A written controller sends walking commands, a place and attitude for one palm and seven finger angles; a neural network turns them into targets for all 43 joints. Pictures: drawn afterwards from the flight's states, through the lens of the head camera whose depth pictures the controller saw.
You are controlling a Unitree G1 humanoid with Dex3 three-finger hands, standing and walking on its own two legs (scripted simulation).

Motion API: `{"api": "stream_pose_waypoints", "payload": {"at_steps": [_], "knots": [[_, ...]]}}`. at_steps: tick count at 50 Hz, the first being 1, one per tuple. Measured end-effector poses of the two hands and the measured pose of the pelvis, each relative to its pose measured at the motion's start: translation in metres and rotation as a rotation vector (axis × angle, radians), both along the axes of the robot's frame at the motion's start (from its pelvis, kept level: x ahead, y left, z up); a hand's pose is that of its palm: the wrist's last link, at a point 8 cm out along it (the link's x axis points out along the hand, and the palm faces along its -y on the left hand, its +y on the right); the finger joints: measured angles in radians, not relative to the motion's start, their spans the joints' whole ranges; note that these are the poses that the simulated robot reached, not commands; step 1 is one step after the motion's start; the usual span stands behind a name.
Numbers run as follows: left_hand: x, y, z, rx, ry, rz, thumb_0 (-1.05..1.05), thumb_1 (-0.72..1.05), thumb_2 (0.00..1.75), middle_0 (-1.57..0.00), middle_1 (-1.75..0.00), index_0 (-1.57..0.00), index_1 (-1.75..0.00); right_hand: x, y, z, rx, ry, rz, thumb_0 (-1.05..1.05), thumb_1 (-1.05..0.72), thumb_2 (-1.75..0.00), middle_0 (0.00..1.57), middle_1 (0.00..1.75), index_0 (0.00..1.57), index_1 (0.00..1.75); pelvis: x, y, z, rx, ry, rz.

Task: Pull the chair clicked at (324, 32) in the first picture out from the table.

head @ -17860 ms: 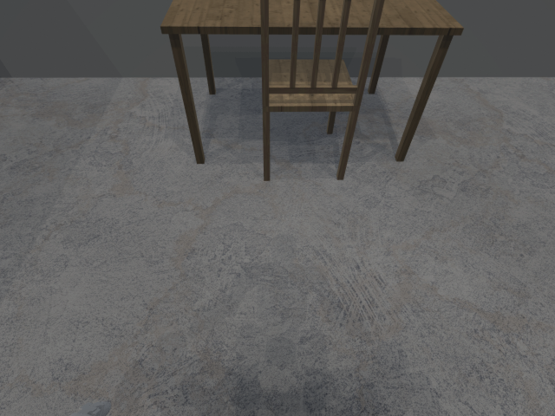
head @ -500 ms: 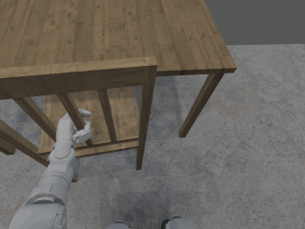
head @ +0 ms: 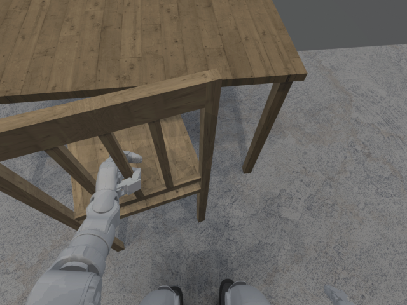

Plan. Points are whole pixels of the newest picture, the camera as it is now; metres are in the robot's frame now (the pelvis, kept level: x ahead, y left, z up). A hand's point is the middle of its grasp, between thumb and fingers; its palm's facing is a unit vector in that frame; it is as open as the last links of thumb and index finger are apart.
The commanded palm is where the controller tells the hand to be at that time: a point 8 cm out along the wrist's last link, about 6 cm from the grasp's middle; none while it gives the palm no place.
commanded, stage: step backward, pulling the chair out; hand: left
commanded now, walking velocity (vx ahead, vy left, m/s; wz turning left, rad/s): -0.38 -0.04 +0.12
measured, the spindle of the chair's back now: (126, 169) +0.40 +0.17 -0.06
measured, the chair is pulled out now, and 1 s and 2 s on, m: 0.13 0.19 0.27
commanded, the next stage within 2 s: none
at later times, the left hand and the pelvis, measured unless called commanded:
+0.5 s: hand (138, 205) +0.32 +0.13 -0.07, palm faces +0.04 -0.98 -0.19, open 5.3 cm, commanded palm +0.33 +0.19 -0.06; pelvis -0.03 +0.00 +0.00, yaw +0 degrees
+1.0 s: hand (138, 205) +0.32 +0.14 -0.06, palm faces +0.01 -0.98 -0.18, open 5.3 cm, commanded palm +0.32 +0.19 -0.05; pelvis -0.04 +0.00 -0.01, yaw +1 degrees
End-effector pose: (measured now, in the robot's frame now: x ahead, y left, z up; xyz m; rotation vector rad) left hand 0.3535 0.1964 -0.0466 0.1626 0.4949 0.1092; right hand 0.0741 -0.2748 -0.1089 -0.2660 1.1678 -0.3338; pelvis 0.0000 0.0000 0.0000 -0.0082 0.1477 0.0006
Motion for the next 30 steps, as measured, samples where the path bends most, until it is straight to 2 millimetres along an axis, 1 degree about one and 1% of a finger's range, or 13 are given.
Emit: {"api": "stream_pose_waypoints", "payload": {"at_steps": [4,9,15,22,25,30], "knots": [[-0.015,-0.006,0.0,-0.002,0.004,-0.016,0.02,0.7,0.74,-0.24,-1.1,-0.49,-1.45,-0.003,-0.001,0.002,-0.001,-0.033,0.011,0.01,-0.91,-0.9,0.2,0.3,0.21,0.3,-0.01,-0.002,-0.001,0.006,-0.024,-0.005],[-0.034,-0.01,0.001,-0.003,0.01,-0.01,0.02,0.69,0.75,-0.24,-1.1,-0.49,-1.45,-0.009,0.005,-0.005,0.034,-0.064,0.024,0.01,-0.91,-0.9,0.2,0.3,0.21,0.3,-0.02,-0.008,-0.003,0.006,-0.049,-0.001],[-0.05,-0.013,0.001,0.001,0.017,-0.001,0.03,0.68,0.77,-0.25,-1.09,-0.49,-1.45,-0.023,0.013,-0.012,0.067,-0.068,0.031,0.01,-0.91,-0.9,0.2,0.3,0.21,0.3,-0.027,-0.009,-0.002,-0.001,-0.066,0.009],[-0.056,-0.011,0.002,0.006,0.017,-0.019,0.03,0.68,0.77,-0.25,-1.09,-0.49,-1.45,-0.04,0.017,-0.011,0.053,-0.048,0.032,0.01,-0.91,-0.9,0.2,0.3,0.21,0.3,-0.029,-0.003,-0.001,0.009,-0.072,0.001],[-0.056,-0.011,0.002,0.011,0.015,-0.023,0.02,0.67,0.77,-0.25,-1.09,-0.49,-1.45,-0.041,0.017,-0.013,0.052,-0.05,0.036,0.01,-0.91,-0.9,0.2,0.3,0.21,0.3,-0.031,-0.005,-0.003,0.017,-0.08,-0.003],[-0.057,-0.012,0.002,0.013,0.017,-0.006,0.03,0.67,0.78,-0.26,-1.09,-0.49,-1.45,-0.036,0.014,-0.018,0.066,-0.074,0.039,0.01,-0.91,-0.9,0.2,0.3,0.21,0.3,-0.036,-0.011,-0.007,0.015,-0.09,0.0]]}}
